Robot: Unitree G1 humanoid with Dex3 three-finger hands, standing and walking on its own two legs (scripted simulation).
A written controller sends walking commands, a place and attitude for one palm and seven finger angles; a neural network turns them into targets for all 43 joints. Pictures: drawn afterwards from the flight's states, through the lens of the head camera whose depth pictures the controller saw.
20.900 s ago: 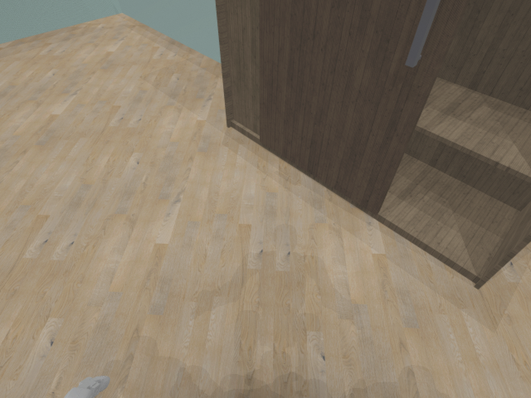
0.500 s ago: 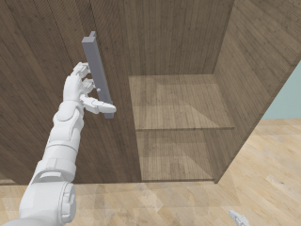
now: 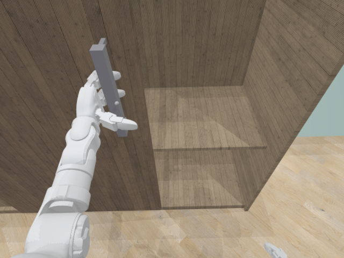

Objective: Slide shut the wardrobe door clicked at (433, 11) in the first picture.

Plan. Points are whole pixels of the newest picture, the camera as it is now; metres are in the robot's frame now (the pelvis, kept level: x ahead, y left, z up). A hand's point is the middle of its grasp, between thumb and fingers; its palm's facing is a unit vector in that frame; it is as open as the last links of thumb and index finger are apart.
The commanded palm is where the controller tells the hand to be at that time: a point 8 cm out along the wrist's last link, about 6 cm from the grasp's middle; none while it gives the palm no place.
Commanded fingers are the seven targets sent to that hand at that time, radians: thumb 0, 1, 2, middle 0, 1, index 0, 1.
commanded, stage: slide the fingers in behind the handle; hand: left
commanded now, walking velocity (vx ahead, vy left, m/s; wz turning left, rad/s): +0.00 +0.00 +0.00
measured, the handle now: (114, 93) +0.48 +0.16 +0.15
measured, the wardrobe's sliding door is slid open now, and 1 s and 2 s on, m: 0.49 0.49 0.49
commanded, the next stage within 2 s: grip the handle and tug to test in 0.40 s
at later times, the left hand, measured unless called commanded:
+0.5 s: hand (118, 103) +0.42 +0.14 +0.16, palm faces +0.04 -1.00 +0.00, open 14.0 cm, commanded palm +0.40 +0.19 +0.15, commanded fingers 0.00 -0.45 0.32 -0.31 -1.21 -0.31 -1.21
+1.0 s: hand (118, 102) +0.43 +0.14 +0.16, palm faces +0.06 -1.00 -0.01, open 8.7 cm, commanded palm +0.40 +0.18 +0.15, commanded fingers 0.00 0.71 0.82 -0.43 -1.37 -0.43 -1.37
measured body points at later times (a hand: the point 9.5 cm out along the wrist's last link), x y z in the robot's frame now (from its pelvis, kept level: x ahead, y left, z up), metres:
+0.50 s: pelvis +0.00 +0.00 +0.00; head +0.00 -0.02 +0.45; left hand +0.42 +0.19 +0.16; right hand +0.10 -0.25 -0.12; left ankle -0.02 +0.11 -0.74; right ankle +0.01 -0.11 -0.74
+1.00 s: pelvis +0.00 +0.00 +0.00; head +0.01 -0.01 +0.45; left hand +0.42 +0.19 +0.16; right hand +0.11 -0.24 -0.11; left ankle -0.02 +0.11 -0.74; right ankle +0.01 -0.11 -0.74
